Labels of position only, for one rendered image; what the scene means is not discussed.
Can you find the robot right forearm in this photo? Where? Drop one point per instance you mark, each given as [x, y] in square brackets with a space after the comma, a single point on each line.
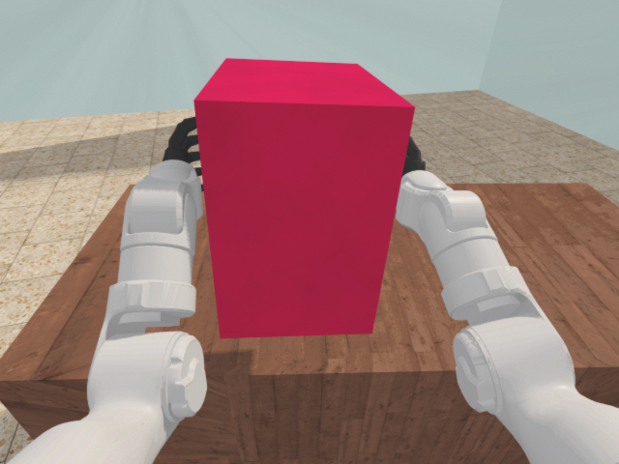
[479, 284]

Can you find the pedestal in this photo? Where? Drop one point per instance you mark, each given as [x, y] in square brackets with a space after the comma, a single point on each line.
[386, 397]

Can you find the right robot hand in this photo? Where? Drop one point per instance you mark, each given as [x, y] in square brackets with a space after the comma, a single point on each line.
[413, 159]

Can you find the left robot hand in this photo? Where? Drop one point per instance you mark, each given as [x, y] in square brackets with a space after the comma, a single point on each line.
[179, 144]

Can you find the carton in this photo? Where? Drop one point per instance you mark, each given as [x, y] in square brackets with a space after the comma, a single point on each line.
[301, 167]

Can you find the left robot upper arm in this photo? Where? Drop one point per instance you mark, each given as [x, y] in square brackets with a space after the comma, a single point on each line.
[141, 386]

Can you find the robot left forearm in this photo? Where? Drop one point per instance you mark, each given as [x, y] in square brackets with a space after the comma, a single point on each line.
[154, 287]

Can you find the right robot upper arm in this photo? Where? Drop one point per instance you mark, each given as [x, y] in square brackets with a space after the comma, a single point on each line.
[517, 369]

